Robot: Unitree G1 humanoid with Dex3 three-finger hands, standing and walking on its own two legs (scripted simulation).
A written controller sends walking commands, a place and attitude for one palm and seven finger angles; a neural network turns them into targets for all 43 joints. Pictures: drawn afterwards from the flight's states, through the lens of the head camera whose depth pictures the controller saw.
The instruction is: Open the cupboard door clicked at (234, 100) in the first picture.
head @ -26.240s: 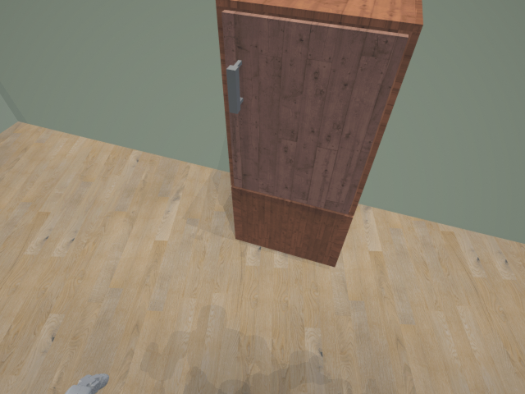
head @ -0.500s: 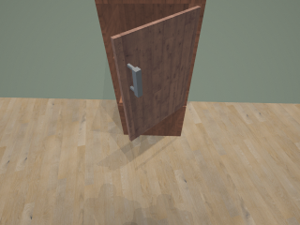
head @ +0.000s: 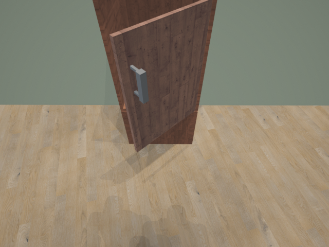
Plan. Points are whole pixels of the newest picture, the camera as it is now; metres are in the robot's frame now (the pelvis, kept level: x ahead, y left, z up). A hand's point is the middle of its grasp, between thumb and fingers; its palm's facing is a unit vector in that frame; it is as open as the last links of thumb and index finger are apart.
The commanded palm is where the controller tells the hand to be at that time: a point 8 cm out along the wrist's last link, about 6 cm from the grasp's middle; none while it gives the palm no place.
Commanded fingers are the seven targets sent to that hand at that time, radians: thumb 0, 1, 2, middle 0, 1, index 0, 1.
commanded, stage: walk to a spot facing it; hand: left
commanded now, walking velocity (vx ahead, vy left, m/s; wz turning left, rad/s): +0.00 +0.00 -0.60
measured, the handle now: (138, 84) +0.60 +0.13 +0.04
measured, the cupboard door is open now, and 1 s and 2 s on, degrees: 43 43 43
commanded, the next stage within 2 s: none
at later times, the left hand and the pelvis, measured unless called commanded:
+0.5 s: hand out of the picture +0.14 +0.16 -0.16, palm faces -0.23 -0.92 -0.32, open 7.4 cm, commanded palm none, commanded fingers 0.00 0.90 0.90 -0.20 -0.30 -0.20 -0.30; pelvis -0.01 -0.03 -0.02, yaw -16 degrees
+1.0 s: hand (132, 234) +0.19 +0.11 -0.17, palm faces -0.50 -0.84 -0.21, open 7.4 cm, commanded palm none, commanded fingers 0.00 0.90 0.90 -0.20 -0.30 -0.20 -0.30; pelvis +0.00 -0.02 +0.00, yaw -34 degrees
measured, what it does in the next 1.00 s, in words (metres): steps on the spot, turning right: right foot, then left foot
